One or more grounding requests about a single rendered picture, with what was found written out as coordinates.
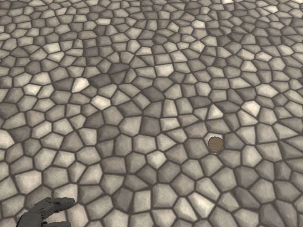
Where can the left robot hand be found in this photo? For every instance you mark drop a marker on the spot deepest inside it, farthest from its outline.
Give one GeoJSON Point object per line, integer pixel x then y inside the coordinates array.
{"type": "Point", "coordinates": [44, 209]}

